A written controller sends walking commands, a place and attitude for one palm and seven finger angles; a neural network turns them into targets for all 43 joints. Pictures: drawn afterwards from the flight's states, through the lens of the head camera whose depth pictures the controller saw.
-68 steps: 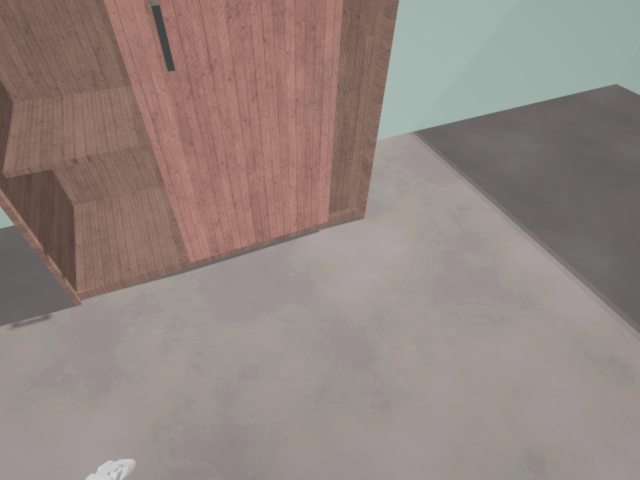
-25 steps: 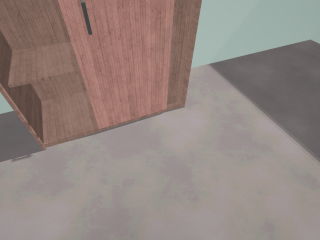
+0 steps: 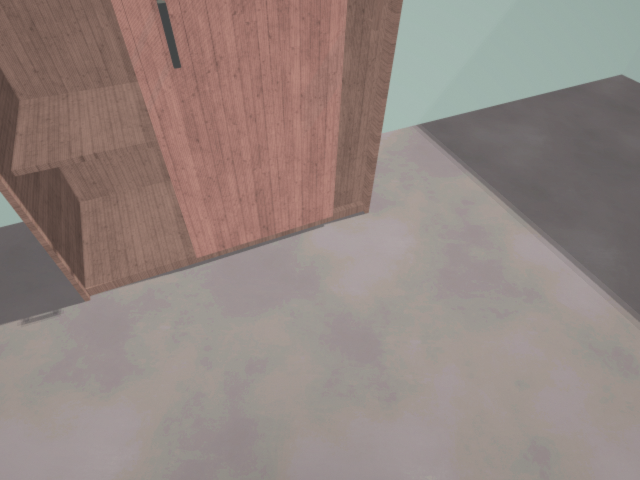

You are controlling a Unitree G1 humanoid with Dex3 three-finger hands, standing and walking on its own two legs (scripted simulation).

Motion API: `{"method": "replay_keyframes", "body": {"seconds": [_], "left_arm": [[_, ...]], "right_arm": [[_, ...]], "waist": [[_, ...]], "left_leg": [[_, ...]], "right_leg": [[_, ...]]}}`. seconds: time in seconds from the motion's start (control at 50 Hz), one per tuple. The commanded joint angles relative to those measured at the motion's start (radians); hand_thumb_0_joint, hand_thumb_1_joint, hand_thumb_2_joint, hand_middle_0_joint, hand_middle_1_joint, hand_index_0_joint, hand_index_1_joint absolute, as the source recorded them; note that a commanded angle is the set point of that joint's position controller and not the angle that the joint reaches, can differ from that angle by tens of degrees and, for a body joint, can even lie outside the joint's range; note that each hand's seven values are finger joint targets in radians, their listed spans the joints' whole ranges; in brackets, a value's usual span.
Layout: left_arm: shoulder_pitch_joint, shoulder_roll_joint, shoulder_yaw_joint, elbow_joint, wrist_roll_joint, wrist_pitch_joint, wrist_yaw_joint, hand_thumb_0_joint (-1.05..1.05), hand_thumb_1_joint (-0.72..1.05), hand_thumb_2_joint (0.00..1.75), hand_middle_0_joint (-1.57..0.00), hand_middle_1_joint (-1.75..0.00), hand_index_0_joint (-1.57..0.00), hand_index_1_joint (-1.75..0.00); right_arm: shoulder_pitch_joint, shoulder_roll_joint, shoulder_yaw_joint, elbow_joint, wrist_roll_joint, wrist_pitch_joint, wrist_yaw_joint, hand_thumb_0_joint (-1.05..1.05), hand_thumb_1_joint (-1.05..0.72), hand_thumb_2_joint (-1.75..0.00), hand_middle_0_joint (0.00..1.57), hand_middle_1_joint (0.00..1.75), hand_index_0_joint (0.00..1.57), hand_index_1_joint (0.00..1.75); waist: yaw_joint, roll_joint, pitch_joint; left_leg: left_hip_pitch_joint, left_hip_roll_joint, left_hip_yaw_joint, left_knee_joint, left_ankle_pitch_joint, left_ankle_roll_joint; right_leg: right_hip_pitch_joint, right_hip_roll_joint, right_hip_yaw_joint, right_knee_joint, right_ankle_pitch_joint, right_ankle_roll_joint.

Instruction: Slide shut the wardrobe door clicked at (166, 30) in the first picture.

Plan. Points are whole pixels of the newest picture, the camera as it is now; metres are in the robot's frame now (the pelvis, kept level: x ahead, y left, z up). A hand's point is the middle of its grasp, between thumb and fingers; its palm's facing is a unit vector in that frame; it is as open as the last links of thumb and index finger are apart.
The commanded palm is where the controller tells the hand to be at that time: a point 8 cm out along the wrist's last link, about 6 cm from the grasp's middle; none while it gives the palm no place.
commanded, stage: look at it before walking up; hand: right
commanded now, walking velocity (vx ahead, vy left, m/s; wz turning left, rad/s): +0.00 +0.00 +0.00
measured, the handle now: (168, 33) +1.03 +0.43 +0.11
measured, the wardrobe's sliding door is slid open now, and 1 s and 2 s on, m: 0.41 0.41 0.41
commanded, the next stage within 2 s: walk to a spot facing it in 0.08 s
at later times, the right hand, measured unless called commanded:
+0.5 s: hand out of the picture +0.06 -0.21 -0.18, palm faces -0.10 +0.96 -0.24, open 7.4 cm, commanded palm none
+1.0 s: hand (406, 459) +0.20 -0.12 -0.18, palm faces -0.33 +0.93 -0.18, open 7.4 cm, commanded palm none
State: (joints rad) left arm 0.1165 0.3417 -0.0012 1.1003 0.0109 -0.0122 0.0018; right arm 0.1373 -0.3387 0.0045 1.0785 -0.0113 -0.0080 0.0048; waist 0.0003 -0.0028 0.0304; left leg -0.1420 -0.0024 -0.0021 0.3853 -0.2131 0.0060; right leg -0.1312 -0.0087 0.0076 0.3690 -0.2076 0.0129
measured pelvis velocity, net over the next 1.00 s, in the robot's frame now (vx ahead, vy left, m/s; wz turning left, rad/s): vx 0.13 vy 0.06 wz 0.40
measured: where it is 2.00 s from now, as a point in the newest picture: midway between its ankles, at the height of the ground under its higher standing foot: (292, 442)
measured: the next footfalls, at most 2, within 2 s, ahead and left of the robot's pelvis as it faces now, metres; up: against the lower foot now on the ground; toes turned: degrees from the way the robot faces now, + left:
left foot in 0.74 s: +0.11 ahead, +0.17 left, +0.00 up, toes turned +21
right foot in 1.12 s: +0.35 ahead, +0.01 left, +0.00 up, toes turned +19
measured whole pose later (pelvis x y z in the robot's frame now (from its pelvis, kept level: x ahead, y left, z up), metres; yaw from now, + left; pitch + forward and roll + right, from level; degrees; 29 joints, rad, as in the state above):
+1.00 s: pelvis +0.13 +0.06 -0.01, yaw +23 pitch +0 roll +1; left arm 0.16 0.21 0.06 0.93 0.03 -0.02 -0.02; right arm 0.35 -0.19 -0.05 1.00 -0.03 -0.03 0.02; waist -0.02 0.00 0.02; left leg -0.19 -0.04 -0.02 0.44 -0.26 0.03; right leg -0.55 -0.12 -0.07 0.92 -0.27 0.06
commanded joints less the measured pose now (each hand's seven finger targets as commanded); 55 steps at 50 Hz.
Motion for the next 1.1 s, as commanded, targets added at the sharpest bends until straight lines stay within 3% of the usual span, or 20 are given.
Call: {"method": "replay_keyframes", "body": {"seconds": [0.0,0.2,0.3,0.4,0.44,0.48,0.5,0.54,0.64,0.66,0.68,0.7,0.72,0.74,0.76,0.82,0.88,1.0,1.04,1.08], "left_arm": [[-0.048,0.209,0.037,-0.059,-0.003,-0.023,0.013,0.00,0.90,0.90,-0.20,-0.30,-0.20,-0.30],[-0.047,0.210,0.042,-0.059,-0.001,-0.021,0.017,0.00,0.90,0.90,-0.20,-0.30,-0.20,-0.30],[0.041,0.091,0.037,-0.084,-0.001,0.010,0.028,0.00,0.90,0.90,-0.20,-0.30,-0.20,-0.30],[0.064,0.102,0.057,-0.130,0.012,0.018,0.016,0.00,0.90,0.90,-0.20,-0.30,-0.20,-0.30],[0.101,0.121,0.069,-0.136,0.013,0.010,0.014,0.00,0.90,0.90,-0.20,-0.30,-0.20,-0.30],[0.175,0.178,0.091,-0.125,0.011,-0.015,0.019,0.00,0.90,0.90,-0.20,-0.30,-0.20,-0.30],[0.201,0.162,0.093,-0.123,0.009,-0.030,0.023,0.00,0.90,0.90,-0.20,-0.30,-0.20,-0.30],[0.194,0.129,0.092,-0.122,0.009,-0.042,0.021,0.00,0.90,0.90,-0.20,-0.30,-0.20,-0.30],[0.132,0.102,0.091,-0.128,0.020,-0.043,0.018,0.00,0.90,0.90,-0.20,-0.30,-0.20,-0.30],[0.124,0.101,0.094,-0.129,0.018,-0.043,0.015,0.00,0.90,0.90,-0.20,-0.30,-0.20,-0.30],[0.122,0.084,0.090,-0.136,0.012,-0.041,0.007,0.00,0.90,0.90,-0.20,-0.30,-0.20,-0.30],[0.129,0.007,0.071,-0.170,-0.001,-0.038,-0.006,0.00,0.90,0.90,-0.20,-0.30,-0.20,-0.30],[0.047,-0.019,0.062,-0.228,0.004,-0.043,-0.008,0.00,0.90,0.90,-0.20,-0.30,-0.20,-0.30],[0.005,0.008,0.073,-0.239,0.006,-0.043,-0.006,0.00,0.90,0.90,-0.20,-0.30,-0.20,-0.30],[0.002,-0.002,0.075,-0.231,0.003,-0.045,-0.009,0.00,0.90,0.90,-0.20,-0.30,-0.20,-0.30],[0.062,-0.016,0.079,-0.197,0.019,-0.031,-0.011,0.00,0.90,0.90,-0.20,-0.30,-0.20,-0.30],[0.090,-0.056,0.074,-0.194,0.015,-0.019,-0.016,0.00,0.90,0.90,-0.20,-0.30,-0.20,-0.30],[-0.001,-0.074,0.068,-0.253,0.006,-0.042,-0.020,0.00,0.90,0.90,-0.20,-0.30,-0.20,-0.30],[0.023,-0.068,0.072,-0.251,0.002,-0.051,-0.015,0.00,0.90,0.90,-0.20,-0.30,-0.20,-0.30],[0.161,-0.027,0.082,-0.208,0.003,-0.063,0.001,0.00,0.90,0.90,-0.20,-0.30,-0.20,-0.30]], "right_arm": [[-0.042,-0.213,-0.041,-0.062,0.001,-0.022,-0.017,0.00,-0.90,-0.90,0.20,0.30,0.20,0.30],[-0.043,-0.215,-0.045,-0.067,0.000,-0.018,-0.015,0.00,-0.90,-0.90,0.20,0.30,0.20,0.30],[0.038,-0.115,-0.041,-0.092,-0.003,0.027,-0.019,0.00,-0.90,-0.90,0.20,0.30,0.20,0.30],[0.065,-0.126,-0.066,-0.148,-0.014,0.046,0.008,0.00,-0.90,-0.90,0.20,0.30,0.20,0.30],[0.058,-0.101,-0.072,-0.183,-0.016,0.041,0.016,0.00,-0.90,-0.90,0.20,0.30,0.20,0.30],[0.007,-0.036,-0.073,-0.223,-0.008,0.026,0.027,0.00,-0.90,-0.90,0.20,0.30,0.20,0.30],[-0.036,-0.040,-0.078,-0.241,-0.011,0.021,0.032,0.00,-0.90,-0.90,0.20,0.30,0.20,0.30],[-0.019,-0.016,-0.084,-0.241,-0.012,0.012,0.043,0.00,-0.90,-0.90,0.20,0.30,0.20,0.30],[0.105,0.059,-0.082,-0.207,-0.009,0.009,0.055,0.00,-0.90,-0.90,0.20,0.30,0.20,0.30],[0.183,0.050,-0.091,-0.181,-0.011,0.005,0.053,0.00,-0.90,-0.90,0.20,0.30,0.20,0.30],[0.328,-0.004,-0.104,-0.133,-0.014,-0.005,0.046,0.00,-0.90,-0.90,0.20,0.30,0.20,0.30],[0.430,-0.124,-0.130,-0.107,-0.023,-0.024,0.027,0.00,-0.90,-0.90,0.20,0.30,0.20,0.30],[0.470,-0.180,-0.136,-0.106,-0.004,-0.030,0.006,0.00,-0.90,-0.90,0.20,0.30,0.20,0.30],[0.430,-0.163,-0.140,-0.119,0.002,-0.029,-0.006,0.00,-0.90,-0.90,0.20,0.30,0.20,0.30],[0.347,-0.133,-0.132,-0.142,0.001,-0.028,-0.006,0.00,-0.90,-0.90,0.20,0.30,0.20,0.30],[0.182,-0.055,-0.107,-0.172,-0.015,-0.038,-0.009,0.00,-0.90,-0.90,0.20,0.30,0.20,0.30],[0.194,-0.055,-0.105,-0.154,-0.018,-0.050,-0.004,0.00,-0.90,-0.90,0.20,0.30,0.20,0.30],[0.223,-0.051,-0.105,-0.138,-0.017,-0.050,-0.004,0.00,-0.90,-0.90,0.20,0.30,0.20,0.30],[0.201,-0.061,-0.110,-0.145,-0.017,-0.045,-0.004,0.00,-0.90,-0.90,0.20,0.30,0.20,0.30],[0.165,-0.036,-0.111,-0.156,-0.012,-0.036,-0.004,0.00,-0.90,-0.90,0.20,0.30,0.20,0.30]], "waist": [[-0.001,0.007,-0.071],[0.001,0.008,-0.047],[0.007,0.035,-0.047],[0.000,0.057,0.036],[0.018,-0.012,0.067],[0.059,-0.243,0.081],[0.070,-0.202,0.084],[0.041,-0.093,0.063],[-0.027,-0.134,0.044],[-0.069,-0.098,0.019],[-0.132,0.042,-0.046],[-0.165,0.360,-0.074],[-0.171,0.407,-0.059],[-0.150,0.232,-0.019],[-0.116,0.147,-0.002],[-0.021,0.109,0.030],[0.003,0.081,0.015],[-0.031,0.139,0.020],[-0.014,0.143,0.023],[0.049,0.067,-0.009]], "left_leg": [[0.019,0.125,-0.098,-0.062,0.180,0.027],[-0.012,0.120,-0.118,-0.067,0.204,0.031],[-0.077,0.116,-0.161,0.019,0.290,0.026],[-0.237,0.077,-0.259,-0.034,-0.380,0.062],[-0.376,0.020,-0.229,0.047,-0.467,0.056],[-0.487,-0.057,-0.016,0.428,-0.270,0.009],[-0.563,0.007,-0.021,0.577,-0.277,-0.003],[-0.560,0.072,-0.023,0.602,-0.251,-0.008],[-0.213,0.053,0.116,0.303,-0.162,-0.001],[-0.073,0.024,0.139,0.221,-0.086,0.011],[0.112,-0.003,0.135,0.145,-0.067,0.027],[0.264,0.246,-0.287,-0.043,-0.274,0.121],[0.234,0.404,-0.673,-0.195,-0.232,0.204],[0.216,0.397,-0.622,-0.192,-0.264,0.240],[0.117,0.362,-0.561,-0.194,-0.367,0.238],[-0.124,0.282,-0.386,-0.186,-0.266,0.204],[-0.136,0.219,-0.265,-0.172,-0.093,0.187],[-0.087,0.199,-0.258,-0.127,0.012,0.173],[-0.133,0.199,-0.264,-0.088,0.030,0.161],[-0.242,0.120,-0.219,0.063,0.018,0.112]], "right_leg": [[0.012,-0.111,0.091,-0.055,0.177,-0.035],[0.032,-0.117,0.068,-0.043,0.162,-0.029],[0.012,-0.120,-0.008,0.060,0.142,-0.005],[-0.080,-0.111,0.005,0.067,-0.379,-0.025],[-0.029,-0.160,0.070,0.015,-0.490,-0.057],[0.044,-0.379,0.292,-0.208,-0.560,-0.158],[0.097,-0.433,0.311,-0.237,-0.421,-0.196],[0.101,-0.427,0.192,-0.201,-0.289,-0.189],[-0.050,-0.326,-0.103,-0.020,-0.076,-0.104],[-0.117,-0.304,-0.147,0.105,-0.083,-0.080],[-0.198,-0.243,-0.221,0.334,-0.068,-0.039],[-0.477,-0.122,-0.272,0.682,-0.318,0.017],[-0.636,-0.068,-0.147,0.885,-0.405,0.022],[-0.666,-0.111,-0.038,0.915,-0.319,0.012],[-0.639,-0.145,-0.035,0.905,-0.237,0.011],[-0.478,-0.159,-0.026,0.787,-0.152,0.031],[-0.434,-0.129,-0.066,0.661,-0.071,0.046],[-0.345,-0.077,-0.086,0.363,-0.044,0.044],[-0.225,-0.056,-0.093,0.277,-0.039,0.040],[0.032,-0.055,-0.085,0.117,-0.001,0.037]]}}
